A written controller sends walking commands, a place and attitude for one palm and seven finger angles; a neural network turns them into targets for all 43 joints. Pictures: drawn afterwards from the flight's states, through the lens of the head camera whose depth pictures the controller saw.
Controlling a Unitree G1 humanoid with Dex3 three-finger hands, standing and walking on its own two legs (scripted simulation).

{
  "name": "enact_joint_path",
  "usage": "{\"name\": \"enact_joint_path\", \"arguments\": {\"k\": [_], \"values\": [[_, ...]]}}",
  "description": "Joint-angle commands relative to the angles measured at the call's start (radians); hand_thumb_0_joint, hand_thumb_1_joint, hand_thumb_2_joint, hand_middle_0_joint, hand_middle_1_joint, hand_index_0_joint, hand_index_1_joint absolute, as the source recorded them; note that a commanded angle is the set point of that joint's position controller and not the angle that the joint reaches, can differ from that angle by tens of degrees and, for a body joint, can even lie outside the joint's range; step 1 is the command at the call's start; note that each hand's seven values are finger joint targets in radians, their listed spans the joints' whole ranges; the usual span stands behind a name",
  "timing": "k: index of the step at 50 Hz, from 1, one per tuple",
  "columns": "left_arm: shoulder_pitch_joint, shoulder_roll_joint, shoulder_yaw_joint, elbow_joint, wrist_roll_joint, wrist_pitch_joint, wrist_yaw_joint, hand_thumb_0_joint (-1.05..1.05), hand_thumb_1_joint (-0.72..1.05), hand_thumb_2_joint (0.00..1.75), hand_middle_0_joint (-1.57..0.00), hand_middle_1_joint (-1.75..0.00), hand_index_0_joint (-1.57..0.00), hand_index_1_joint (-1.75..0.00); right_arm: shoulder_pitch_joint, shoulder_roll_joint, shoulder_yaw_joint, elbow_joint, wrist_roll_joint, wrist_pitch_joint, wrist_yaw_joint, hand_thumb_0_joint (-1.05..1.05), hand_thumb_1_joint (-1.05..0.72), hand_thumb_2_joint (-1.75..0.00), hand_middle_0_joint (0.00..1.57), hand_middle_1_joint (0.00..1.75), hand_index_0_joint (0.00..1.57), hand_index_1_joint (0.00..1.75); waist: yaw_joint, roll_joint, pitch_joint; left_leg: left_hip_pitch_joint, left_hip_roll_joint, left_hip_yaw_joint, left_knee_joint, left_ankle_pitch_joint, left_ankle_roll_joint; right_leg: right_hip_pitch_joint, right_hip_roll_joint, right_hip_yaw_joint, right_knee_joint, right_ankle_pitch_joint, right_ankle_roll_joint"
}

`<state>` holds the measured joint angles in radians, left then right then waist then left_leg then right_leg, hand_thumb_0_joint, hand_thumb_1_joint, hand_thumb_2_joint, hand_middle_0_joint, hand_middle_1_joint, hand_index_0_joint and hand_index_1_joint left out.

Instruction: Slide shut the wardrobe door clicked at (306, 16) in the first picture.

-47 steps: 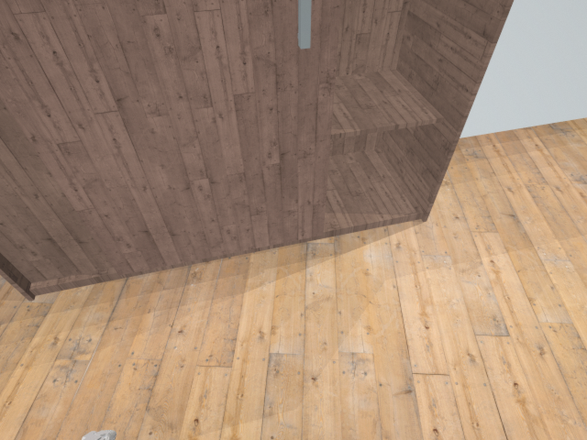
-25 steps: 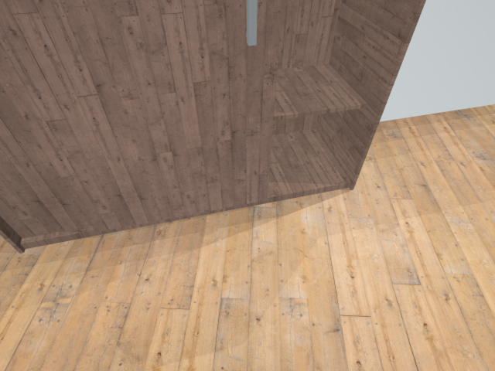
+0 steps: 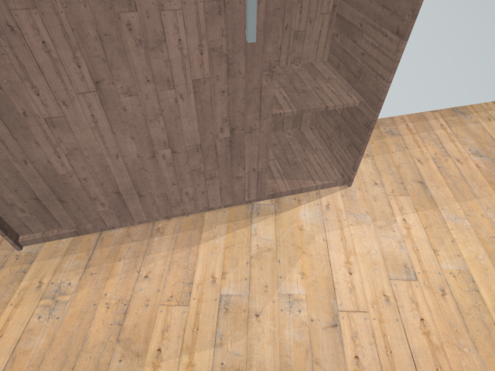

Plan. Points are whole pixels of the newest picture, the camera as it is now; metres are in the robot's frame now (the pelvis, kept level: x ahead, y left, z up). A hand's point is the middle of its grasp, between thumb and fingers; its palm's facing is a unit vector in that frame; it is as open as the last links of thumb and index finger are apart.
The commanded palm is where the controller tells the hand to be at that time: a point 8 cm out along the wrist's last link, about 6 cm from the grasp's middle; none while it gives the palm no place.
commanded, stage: look at it before walking up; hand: left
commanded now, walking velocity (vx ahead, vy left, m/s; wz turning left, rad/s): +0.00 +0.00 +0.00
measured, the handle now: out of the picture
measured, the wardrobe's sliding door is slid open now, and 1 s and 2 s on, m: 0.49 0.49 0.49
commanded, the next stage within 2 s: walk to a spot facing it in 0.50 s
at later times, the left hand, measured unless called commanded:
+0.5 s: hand out of the picture +0.08 +0.26 -0.15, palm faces -0.02 -0.94 -0.34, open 7.4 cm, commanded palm none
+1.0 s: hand out of the picture +0.06 +0.19 -0.18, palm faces -0.13 -0.95 -0.29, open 7.4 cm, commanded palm none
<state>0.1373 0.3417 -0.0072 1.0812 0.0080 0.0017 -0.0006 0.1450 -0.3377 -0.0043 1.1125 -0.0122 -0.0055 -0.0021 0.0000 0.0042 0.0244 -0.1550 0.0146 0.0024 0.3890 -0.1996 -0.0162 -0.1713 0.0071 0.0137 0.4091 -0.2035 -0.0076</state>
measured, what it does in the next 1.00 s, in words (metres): stands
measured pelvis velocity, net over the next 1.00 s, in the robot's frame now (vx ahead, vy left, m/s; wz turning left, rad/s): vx -0.01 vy -0.01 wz -0.18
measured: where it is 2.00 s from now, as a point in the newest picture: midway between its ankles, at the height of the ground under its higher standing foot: outside the picture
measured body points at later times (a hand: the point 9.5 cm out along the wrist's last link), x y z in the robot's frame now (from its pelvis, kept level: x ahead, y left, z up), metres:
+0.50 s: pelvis +0.01 +0.01 +0.00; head +0.01 +0.01 +0.45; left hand +0.08 +0.31 -0.13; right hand +0.09 -0.29 -0.13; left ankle +0.01 +0.13 -0.74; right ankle +0.01 -0.11 -0.74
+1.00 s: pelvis -0.01 -0.01 -0.03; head +0.02 -0.04 +0.42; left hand +0.07 +0.24 -0.16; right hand +0.04 -0.28 -0.18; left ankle +0.00 +0.13 -0.73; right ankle +0.00 -0.10 -0.75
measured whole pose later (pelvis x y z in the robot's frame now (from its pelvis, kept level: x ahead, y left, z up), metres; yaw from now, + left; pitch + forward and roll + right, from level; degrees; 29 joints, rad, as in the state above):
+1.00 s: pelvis -0.01 -0.01 -0.03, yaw -10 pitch -2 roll +1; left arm 0.26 0.23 0.03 0.94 0.02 0.04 -0.01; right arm 0.15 -0.24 -0.05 0.97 -0.01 0.05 -0.02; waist 0.03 0.03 0.09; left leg -0.32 0.08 0.10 0.83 -0.45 -0.04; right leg -0.34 0.02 -0.01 0.72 -0.33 -0.03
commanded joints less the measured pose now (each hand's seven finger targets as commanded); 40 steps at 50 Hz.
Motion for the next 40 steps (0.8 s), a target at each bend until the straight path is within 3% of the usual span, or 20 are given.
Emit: {"name": "enact_joint_path", "arguments": {"k": [1, 23, 32, 35, 37, 40], "values": [[-0.052, 0.209, 0.042, -0.068, 0.004, -0.028, 0.011, 0.00, 0.90, 0.90, -0.20, -0.30, -0.20, -0.30, -0.060, -0.205, -0.035, -0.065, 0.001, -0.029, -0.010, 0.00, -0.90, -0.90, 0.20, 0.30, 0.20, 0.30, -0.001, -0.011, -0.026, 0.001, 0.100, -0.097, -0.078, 0.043, 0.044, -0.023, -0.116, 0.117, -0.094, 0.013, -0.026], [-0.048, 0.209, 0.041, -0.064, 0.004, -0.032, 0.012, 0.00, 0.90, 0.90, -0.20, -0.30, -0.20, -0.30, -0.082, -0.209, -0.035, -0.069, 0.005, -0.033, -0.012, 0.00, -0.90, -0.90, 0.20, 0.30, 0.20, 0.30, -0.001, -0.004, -0.075, 0.054, 0.108, -0.094, -0.074, 0.168, 0.044, 0.031, -0.122, 0.096, -0.079, 0.170, -0.021], [-0.051, 0.211, 0.045, -0.068, 0.005, -0.025, 0.010, 0.00, 0.90, 0.90, -0.20, -0.30, -0.20, -0.30, -0.083, -0.213, -0.039, -0.069, 0.002, -0.031, -0.016, 0.00, -0.90, -0.90, 0.20, 0.30, 0.20, 0.30, -0.002, -0.008, -0.053, 0.072, 0.113, -0.075, -0.066, 0.157, 0.042, 0.002, -0.115, 0.111, -0.074, 0.187, -0.023], [0.012, 0.103, 0.035, -0.077, 0.005, 0.009, 0.015, 0.00, 0.90, 0.90, -0.20, -0.30, -0.20, -0.30, -0.015, -0.095, -0.027, -0.078, 0.000, -0.009, -0.022, 0.00, -0.90, -0.90, 0.20, 0.30, 0.20, 0.30, -0.008, -0.005, -0.048, 0.066, 0.122, -0.023, -0.010, 0.144, 0.025, -0.055, -0.105, 0.125, -0.008, 0.228, -0.009], [0.029, 0.100, 0.041, -0.106, 0.009, 0.024, 0.012, 0.00, 0.90, 0.90, -0.20, -0.30, -0.20, -0.30, 0.000, -0.101, -0.040, -0.108, 0.000, 0.003, -0.026, 0.00, -0.90, -0.90, 0.20, 0.30, 0.20, 0.30, -0.008, 0.002, -0.022, 0.045, 0.140, -0.021, 0.005, 0.103, 0.032, -0.111, -0.082, 0.130, 0.045, 0.209, -0.007], [0.054, 0.085, 0.053, -0.149, 0.011, 0.036, 0.004, 0.00, 0.90, 0.90, -0.20, -0.30, -0.20, -0.30, -0.006, -0.123, -0.063, -0.155, -0.002, 0.011, -0.030, 0.00, -0.90, -0.90, 0.20, 0.30, 0.20, 0.30, -0.002, 0.065, -0.024, 0.034, 0.206, -0.050, 0.000, 0.075, 0.070, -0.185, -0.035, 0.099, 0.176, 0.148, 0.003]]}}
